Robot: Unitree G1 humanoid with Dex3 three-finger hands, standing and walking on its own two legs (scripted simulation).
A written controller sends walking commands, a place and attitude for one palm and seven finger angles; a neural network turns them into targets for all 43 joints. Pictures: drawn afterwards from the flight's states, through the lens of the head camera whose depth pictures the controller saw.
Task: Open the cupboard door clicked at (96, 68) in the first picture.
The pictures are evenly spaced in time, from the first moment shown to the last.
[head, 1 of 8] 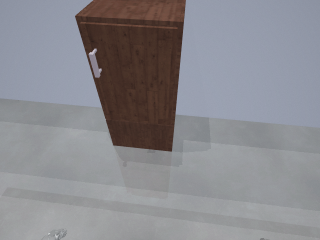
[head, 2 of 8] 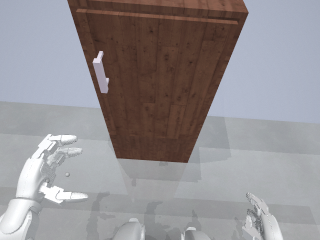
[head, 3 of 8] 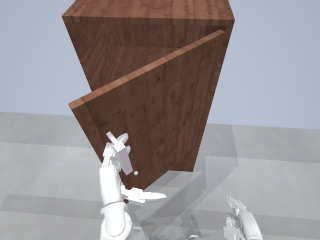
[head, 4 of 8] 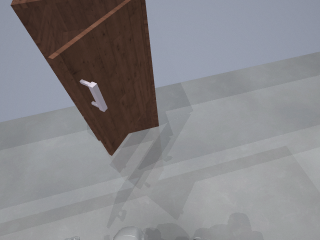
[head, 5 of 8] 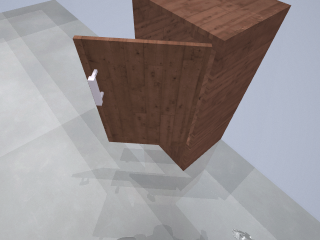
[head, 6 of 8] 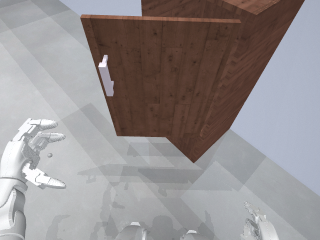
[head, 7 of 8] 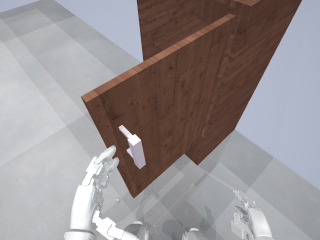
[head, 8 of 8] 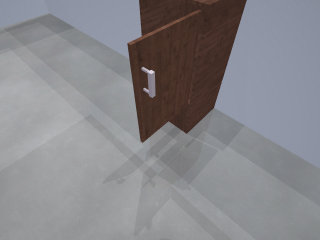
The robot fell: no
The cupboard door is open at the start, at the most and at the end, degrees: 0 91 90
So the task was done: yes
